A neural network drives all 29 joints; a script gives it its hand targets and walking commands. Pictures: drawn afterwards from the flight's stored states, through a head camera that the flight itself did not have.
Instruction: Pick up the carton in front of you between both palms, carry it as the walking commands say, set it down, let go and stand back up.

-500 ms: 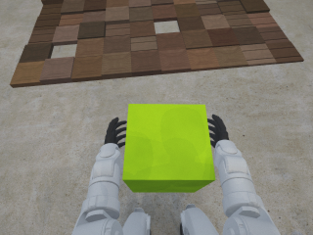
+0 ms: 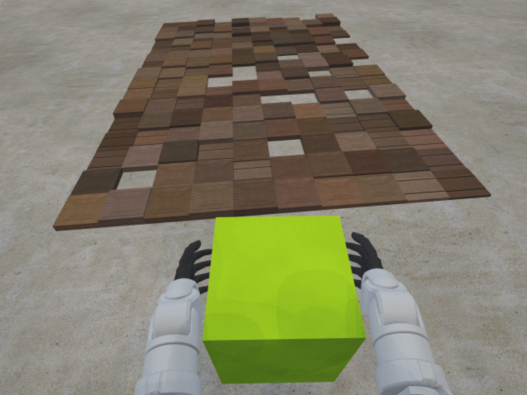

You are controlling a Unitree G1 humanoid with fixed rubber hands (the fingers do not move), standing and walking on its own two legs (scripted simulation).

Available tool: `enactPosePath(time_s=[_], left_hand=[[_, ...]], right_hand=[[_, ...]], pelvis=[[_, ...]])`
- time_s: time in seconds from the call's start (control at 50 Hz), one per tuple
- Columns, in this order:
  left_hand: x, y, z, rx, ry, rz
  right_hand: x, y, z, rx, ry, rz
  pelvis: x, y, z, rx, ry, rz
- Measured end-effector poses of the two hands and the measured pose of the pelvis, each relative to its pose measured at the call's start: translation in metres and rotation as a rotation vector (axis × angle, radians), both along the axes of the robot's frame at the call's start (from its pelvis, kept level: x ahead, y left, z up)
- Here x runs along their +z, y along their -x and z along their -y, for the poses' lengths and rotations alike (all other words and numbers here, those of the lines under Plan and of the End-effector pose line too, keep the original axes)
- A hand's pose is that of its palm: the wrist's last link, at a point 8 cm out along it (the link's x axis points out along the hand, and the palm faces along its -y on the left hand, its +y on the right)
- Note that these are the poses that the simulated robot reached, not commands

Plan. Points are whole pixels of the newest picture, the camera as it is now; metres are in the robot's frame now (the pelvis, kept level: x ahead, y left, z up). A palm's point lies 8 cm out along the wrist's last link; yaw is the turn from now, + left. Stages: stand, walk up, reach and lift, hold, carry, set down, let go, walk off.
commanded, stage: reach and lift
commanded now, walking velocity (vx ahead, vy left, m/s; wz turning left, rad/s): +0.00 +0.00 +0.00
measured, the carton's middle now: (277, 303) +0.29 +0.00 -0.04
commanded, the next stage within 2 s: hold in 0.96 s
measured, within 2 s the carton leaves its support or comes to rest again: neither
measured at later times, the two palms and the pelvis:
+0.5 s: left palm (185, 282) +0.29 +0.15 +0.04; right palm (372, 273) +0.29 -0.15 +0.04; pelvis -0.01 +0.00 +0.00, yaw +0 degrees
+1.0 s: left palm (183, 278) +0.29 +0.15 +0.05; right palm (373, 269) +0.29 -0.15 +0.05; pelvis +0.00 +0.00 +0.01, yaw +0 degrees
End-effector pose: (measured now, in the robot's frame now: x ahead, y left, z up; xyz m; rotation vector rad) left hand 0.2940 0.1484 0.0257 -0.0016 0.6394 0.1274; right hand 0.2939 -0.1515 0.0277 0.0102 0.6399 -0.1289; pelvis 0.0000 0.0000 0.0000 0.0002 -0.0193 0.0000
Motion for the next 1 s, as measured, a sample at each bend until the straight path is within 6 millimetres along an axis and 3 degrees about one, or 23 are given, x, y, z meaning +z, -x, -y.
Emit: enactPosePath(time_s=[0.3,0.74,1.0], left_hand=[[0.007,0.005,0.001,0.003,0.005,-0.020],[0.016,-0.003,0.000,-0.022,-0.025,-0.021],[0.023,0.000,-0.001,-0.022,-0.026,-0.014]], right_hand=[[0.006,0.005,0.001,-0.003,-0.009,-0.019],[0.015,-0.002,0.000,0.020,0.026,-0.019],[0.022,0.001,-0.001,0.021,0.027,-0.012]], pelvis=[[0.002,0.014,0.001,0.000,-0.001,0.071],[0.008,-0.005,0.000,0.000,0.000,0.082],[0.008,-0.005,0.000,-0.001,0.000,0.094]])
